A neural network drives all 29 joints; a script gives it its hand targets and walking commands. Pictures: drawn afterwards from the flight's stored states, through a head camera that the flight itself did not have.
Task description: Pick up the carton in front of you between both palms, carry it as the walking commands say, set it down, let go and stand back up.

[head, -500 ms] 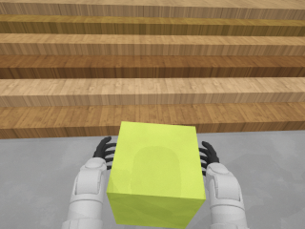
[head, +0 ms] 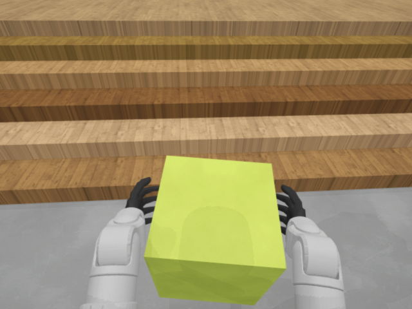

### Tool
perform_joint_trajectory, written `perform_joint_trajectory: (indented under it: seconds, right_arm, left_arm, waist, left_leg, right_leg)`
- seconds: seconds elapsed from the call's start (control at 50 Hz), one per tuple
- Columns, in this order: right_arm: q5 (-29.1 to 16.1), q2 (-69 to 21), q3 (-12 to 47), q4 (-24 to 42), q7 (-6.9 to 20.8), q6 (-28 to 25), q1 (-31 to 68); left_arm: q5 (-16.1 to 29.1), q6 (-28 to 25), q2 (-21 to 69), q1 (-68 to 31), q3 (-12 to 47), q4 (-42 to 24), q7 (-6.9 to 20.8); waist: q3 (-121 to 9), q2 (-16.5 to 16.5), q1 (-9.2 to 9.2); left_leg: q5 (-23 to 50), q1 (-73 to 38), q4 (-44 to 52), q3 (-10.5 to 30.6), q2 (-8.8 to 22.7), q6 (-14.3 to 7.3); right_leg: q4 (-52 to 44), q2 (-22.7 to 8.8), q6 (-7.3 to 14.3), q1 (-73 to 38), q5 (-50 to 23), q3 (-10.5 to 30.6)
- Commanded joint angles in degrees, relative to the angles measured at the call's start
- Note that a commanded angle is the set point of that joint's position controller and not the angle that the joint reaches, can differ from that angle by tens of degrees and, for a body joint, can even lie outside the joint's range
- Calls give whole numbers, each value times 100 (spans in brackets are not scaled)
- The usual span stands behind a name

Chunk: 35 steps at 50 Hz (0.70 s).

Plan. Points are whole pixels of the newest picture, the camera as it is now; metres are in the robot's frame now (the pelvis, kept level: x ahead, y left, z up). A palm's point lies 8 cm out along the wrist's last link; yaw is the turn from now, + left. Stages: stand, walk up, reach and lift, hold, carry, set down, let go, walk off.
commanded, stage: carry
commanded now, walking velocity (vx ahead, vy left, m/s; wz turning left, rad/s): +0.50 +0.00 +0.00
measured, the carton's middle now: (212, 234) +0.30 -0.01 +0.02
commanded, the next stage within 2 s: none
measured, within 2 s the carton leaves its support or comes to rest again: neither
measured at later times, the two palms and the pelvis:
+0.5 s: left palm (174, 142) +0.51 +0.09 +0.10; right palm (292, 151) +0.50 -0.20 +0.09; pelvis +0.26 -0.04 -0.02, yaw -1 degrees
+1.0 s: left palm (182, 76) +0.88 +0.11 +0.12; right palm (266, 78) +0.87 -0.19 +0.13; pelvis +0.59 -0.03 -0.03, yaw -2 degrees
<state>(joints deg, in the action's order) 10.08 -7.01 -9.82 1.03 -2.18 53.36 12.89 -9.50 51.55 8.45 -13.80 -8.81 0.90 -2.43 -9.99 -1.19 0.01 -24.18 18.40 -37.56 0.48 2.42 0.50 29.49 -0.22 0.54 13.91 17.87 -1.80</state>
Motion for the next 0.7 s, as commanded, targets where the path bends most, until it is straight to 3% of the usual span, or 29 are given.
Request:
perform_joint_trajectory:
  seconds: [0.0, 0.02, 0.06, 0.1, 0.12, 0.14, 0.16, 0.18, 0.2, 0.24, 0.3, 0.38, 0.42, 0.44, 0.46, 0.48, 0.5, 0.52, 0.54, 0.56, 0.58, 0.64, 0.68]
  right_arm:
    - [-2075, -4936, 4120, 775, 853, 339, 3270]
    - [-2178, -4915, 4177, 939, 791, 461, 3067]
    - [-2319, -4993, 4306, 1361, 675, 686, 2726]
    - [-2356, -5020, 4373, 1779, 570, 899, 2291]
    - [-2326, -4972, 4358, 1953, 518, 1000, 2051]
    - [-2241, -4832, 4289, 2095, 459, 1101, 1755]
    - [-2131, -4764, 4183, 2074, 405, 1174, 1531]
    - [-2107, -4829, 4136, 2223, 361, 1238, 1499]
    - [-2204, -4928, 4149, 2483, 339, 1313, 1474]
    - [-2356, -5077, 4317, 2880, 335, 1411, 1564]
    - [-2559, -4986, 4576, 3260, 361, 1488, 1734]
    - [-2660, -4528, 4581, 3296, 373, 1642, 1424]
    - [-2669, -4310, 4531, 3312, 362, 1727, 1416]
    - [-2658, -4203, 4504, 3303, 353, 1771, 1371]
    - [-2642, -4046, 4458, 3287, 340, 1816, 1406]
    - [-2673, -3961, 4489, 3425, 339, 1885, 1592]
    - [-2712, -4003, 4492, 3392, 368, 1928, 1703]
    - [-2740, -4205, 4542, 3344, 408, 1913, 1726]
    - [-2746, -4460, 4541, 3291, 453, 1878, 1720]
    - [-2710, -4687, 4536, 3225, 483, 1826, 1707]
    - [-2654, -4867, 4516, 3185, 503, 1765, 1663]
    - [-2413, -5028, 4503, 3090, 481, 1578, 1500]
    - [-2311, -4928, 4471, 3069, 422, 1512, 1452]
  left_arm:
    - [1749, 460, 4711, -2580, 3669, -856, 787]
    - [1820, 607, 4682, -2466, 3752, -1122, 704]
    - [2014, 847, 4759, -2340, 3969, -1676, 620]
    - [2174, 1074, 4825, -1979, 4204, -2069, 578]
    - [2209, 1171, 4795, -1776, 4266, -2211, 564]
    - [2272, 1277, 4736, -1676, 4285, -2358, 555]
    - [2411, 1414, 4671, -1806, 4340, -2617, 547]
    - [2574, 1512, 4649, -1973, 4466, -2839, 552]
    - [2689, 1573, 4753, -1947, 4527, -2987, 574]
    - [2697, 1634, 4913, -1642, 4476, -3047, 591]
    - [2601, 1673, 4871, -1418, 4388, -3184, 512]
    - [2303, 1805, 4424, -919, 4145, -3208, 348]
    - [2250, 1876, 4215, -808, 4035, -3188, 295]
    - [2239, 1915, 4134, -799, 3978, -3172, 280]
    - [2219, 1954, 4062, -782, 3920, -3145, 267]
    - [2187, 1974, 3916, -839, 3833, -3063, 249]
    - [2222, 1992, 4039, -840, 3870, -2996, 258]
    - [2343, 1994, 4265, -974, 4006, -3150, 303]
    - [2397, 1961, 4514, -1128, 4093, -3220, 358]
    - [2446, 1916, 4721, -1320, 4190, -3291, 416]
    - [2512, 1868, 4889, -1440, 4300, -3337, 468]
    - [2689, 1751, 4963, -1538, 4520, -3421, 608]
    - [2756, 1710, 4830, -1535, 4587, -3433, 658]
  waist:
    - [-154, 1133, -199]
    - [-356, 961, -186]
    - [-655, 1045, -157]
    - [-940, 897, -117]
    - [-1166, 658, -73]
    - [-1362, -118, 48]
    - [-1225, -1519, 146]
    - [-920, -1305, 196]
    - [-738, -739, 195]
    - [-721, -125, 165]
    - [-580, -445, 117]
    - [-303, -772, 106]
    - [-372, -661, -3]
    - [-558, -481, -31]
    - [-802, -86, -130]
    - [-1101, 1493, -195]
    - [-1024, 1830, -232]
    - [-911, 1298, -183]
    - [-962, 815, -154]
    - [-960, 380, -119]
    - [-919, 246, -98]
    - [-829, 590, -97]
    - [-684, 716, -91]
  left_leg:
    - [-669, 2340, -420, -508, -15, -9]
    - [-438, 2081, -153, -626, -55, -38]
    - [261, 1250, 555, -987, -322, -26]
    - [1024, -449, 1522, -1285, -440, -9]
    - [1175, -1748, 1713, -1096, -240, -79]
    - [456, -2889, 2081, 113, 681, -328]
    - [144, -3594, 2378, 2379, 2083, -1019]
    - [663, -3530, 2353, 2906, 2457, -1496]
    - [1267, -3299, 2299, 2644, 2391, -1559]
    - [1447, -2976, 2522, 1763, 2109, -1275]
    - [1611, -2254, 2691, 366, 1466, -870]
    - [1849, -1408, 2472, -503, 1179, -566]
    - [2105, -867, 1738, -920, 1039, -371]
    - [2425, -494, 978, -1232, 853, -236]
    - [2124, 162, -117, -1382, 651, -65]
    - [825, 1431, -2002, -1312, 42, 242]
    - [-392, 2339, -3030, -705, -176, 157]
    - [-291, 2617, -3533, -268, 214, -51]
    - [-28, 2592, -3675, -182, 440, -156]
    - [367, 2452, -3438, -88, 619, -175]
    - [680, 2202, -3083, -47, 718, -161]
    - [1087, 1999, -2207, -373, 546, -85]
    - [1402, 2233, -1589, -551, 472, -32]
  right_leg:
    - [-1627, -1922, 1124, -1666, 42, 2650]
    - [-1494, -1788, 1044, -1698, -397, 2179]
    - [-1258, -1408, 768, -1459, -939, 1274]
    - [-654, -1057, 524, -638, -629, 458]
    - [-134, -939, 397, 194, -514, 159]
    - [1030, -676, 153, 1306, -31, -269]
    - [2272, -176, -52, 2975, 872, -680]
    - [2916, -299, 42, 3566, 1342, -240]
    - [3272, -521, 75, 3793, 1329, -97]
    - [2964, -742, 17, 3701, 884, -67]
    - [1581, -523, -108, 2697, 63, -452]
    - [325, -211, -52, 1383, -871, -1017]
    - [-5, -21, 1, 186, -1080, -1345]
    - [-69, 102, 48, -678, -767, -1507]
    - [-185, -384, 105, -1644, -345, -847]
    - [-1249, -2030, 781, -2352, 1201, 2147]
    - [-1926, -2540, 1245, -2521, 961, 3472]
    - [-1762, -2521, 1231, -2353, 380, 3020]
    - [-1616, -2349, 1160, -2065, -239, 2529]
    - [-1669, -2221, 1003, -1768, -381, 2066]
    - [-1762, -2041, 810, -1448, -465, 1551]
    - [-1921, -1717, 632, -1235, -704, 602]
    - [-2021, -1642, 685, -1457, -1019, 364]
